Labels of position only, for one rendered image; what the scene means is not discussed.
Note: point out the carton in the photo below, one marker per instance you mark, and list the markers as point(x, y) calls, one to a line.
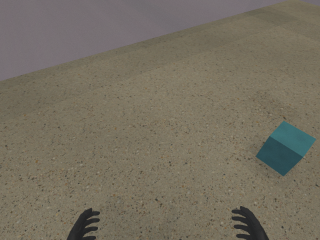
point(285, 147)

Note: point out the right robot hand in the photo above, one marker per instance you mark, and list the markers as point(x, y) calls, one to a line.
point(253, 227)

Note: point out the left robot hand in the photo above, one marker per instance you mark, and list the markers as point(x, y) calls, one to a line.
point(79, 230)

